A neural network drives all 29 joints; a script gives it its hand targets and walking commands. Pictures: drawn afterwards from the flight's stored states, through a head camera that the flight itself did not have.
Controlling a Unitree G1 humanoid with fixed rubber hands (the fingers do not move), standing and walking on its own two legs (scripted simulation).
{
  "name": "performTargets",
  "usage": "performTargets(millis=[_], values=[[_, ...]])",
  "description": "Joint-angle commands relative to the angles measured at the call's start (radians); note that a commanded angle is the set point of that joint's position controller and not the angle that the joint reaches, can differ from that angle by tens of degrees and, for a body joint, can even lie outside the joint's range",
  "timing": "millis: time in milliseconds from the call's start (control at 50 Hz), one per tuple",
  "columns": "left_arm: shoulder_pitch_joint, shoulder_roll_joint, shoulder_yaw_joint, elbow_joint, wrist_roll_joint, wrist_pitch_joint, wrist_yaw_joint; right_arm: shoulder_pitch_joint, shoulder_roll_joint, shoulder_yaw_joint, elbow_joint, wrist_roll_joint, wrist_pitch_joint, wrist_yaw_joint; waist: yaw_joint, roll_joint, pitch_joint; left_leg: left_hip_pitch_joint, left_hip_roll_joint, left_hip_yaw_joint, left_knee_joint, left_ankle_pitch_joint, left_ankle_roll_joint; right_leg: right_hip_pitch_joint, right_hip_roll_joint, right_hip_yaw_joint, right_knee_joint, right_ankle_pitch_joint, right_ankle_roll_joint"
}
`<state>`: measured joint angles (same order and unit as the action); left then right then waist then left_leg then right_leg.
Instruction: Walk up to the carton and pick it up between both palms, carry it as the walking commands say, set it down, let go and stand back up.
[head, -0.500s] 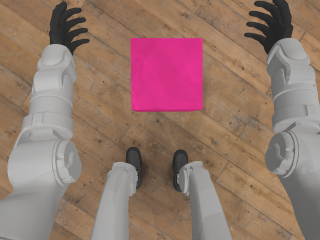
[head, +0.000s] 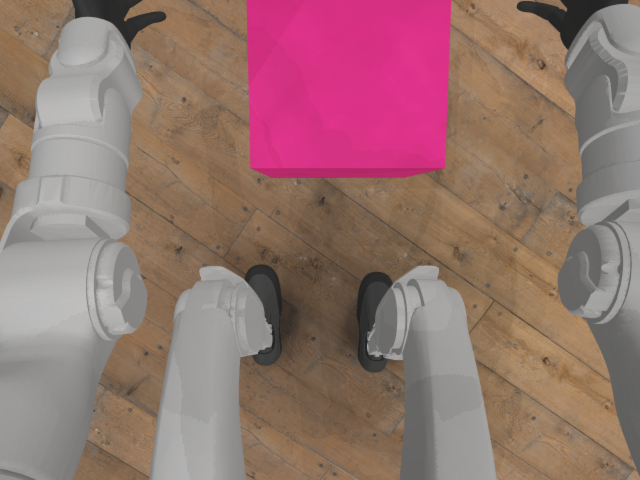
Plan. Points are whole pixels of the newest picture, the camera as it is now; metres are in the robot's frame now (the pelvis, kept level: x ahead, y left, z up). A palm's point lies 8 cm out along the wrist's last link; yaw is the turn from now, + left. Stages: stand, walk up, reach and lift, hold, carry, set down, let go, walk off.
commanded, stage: reach and lift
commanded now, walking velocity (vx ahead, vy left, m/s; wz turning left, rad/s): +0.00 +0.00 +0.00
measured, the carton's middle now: (342, 91) +0.56 -0.04 -0.38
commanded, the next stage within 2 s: none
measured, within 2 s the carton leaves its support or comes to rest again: neither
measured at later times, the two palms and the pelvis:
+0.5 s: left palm (177, 74) +0.55 +0.18 -0.25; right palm (500, 67) +0.55 -0.24 -0.24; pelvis -0.01 +0.00 -0.10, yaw +0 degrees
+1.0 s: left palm (192, 88) +0.55 +0.18 -0.30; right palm (478, 86) +0.55 -0.23 -0.30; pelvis -0.01 +0.00 -0.14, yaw +0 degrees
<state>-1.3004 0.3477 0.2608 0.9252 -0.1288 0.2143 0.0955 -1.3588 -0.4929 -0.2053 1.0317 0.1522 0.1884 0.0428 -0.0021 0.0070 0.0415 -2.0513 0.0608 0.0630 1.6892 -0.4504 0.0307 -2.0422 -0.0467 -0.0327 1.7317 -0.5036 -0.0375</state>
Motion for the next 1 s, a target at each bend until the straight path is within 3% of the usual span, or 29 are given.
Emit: performTargets(millis=[0,400,640,780,980], values=[[-0.296,0.141,-0.001,-0.083,-0.014,-0.024,0.005,-0.304,-0.169,0.004,-0.09,0.015,-0.022,-0.008,-0.009,-0.035,-1.142,0.628,-0.105,-0.03,-0.038,0.228,-0.037,0.532,0.082,0.021,-0.105,0.286,0.036],[-0.411,0.18,-0.074,0.075,-0.065,-0.113,0.027,-0.404,-0.144,0.087,0.0,0.062,-0.091,-0.082,-0.017,-0.038,-1.008,0.48,-0.084,-0.049,0.263,0.239,-0.026,0.463,0.049,0.053,0.183,0.294,0.042],[-0.474,0.208,-0.135,0.164,-0.12,-0.158,0.025,-0.478,-0.145,0.158,0.079,0.121,-0.127,-0.1,-0.01,-0.027,-0.876,0.422,-0.067,-0.063,0.387,0.237,-0.035,0.403,0.041,0.067,0.299,0.279,0.043],[-0.519,0.233,-0.179,0.116,-0.171,-0.167,0.042,-0.52,-0.179,0.191,0.026,0.158,-0.13,-0.121,-0.019,-0.02,-1.011,0.516,-0.066,-0.054,0.432,0.277,-0.036,0.485,0.041,0.064,0.338,0.308,0.04],[-0.48,0.201,-0.165,0.196,-0.163,-0.166,0.036,-0.475,-0.133,0.203,0.092,0.152,-0.129,-0.11,-0.001,-0.036,-0.814,0.412,-0.062,-0.058,0.42,0.22,-0.032,0.379,0.045,0.068,0.328,0.242,0.041]])
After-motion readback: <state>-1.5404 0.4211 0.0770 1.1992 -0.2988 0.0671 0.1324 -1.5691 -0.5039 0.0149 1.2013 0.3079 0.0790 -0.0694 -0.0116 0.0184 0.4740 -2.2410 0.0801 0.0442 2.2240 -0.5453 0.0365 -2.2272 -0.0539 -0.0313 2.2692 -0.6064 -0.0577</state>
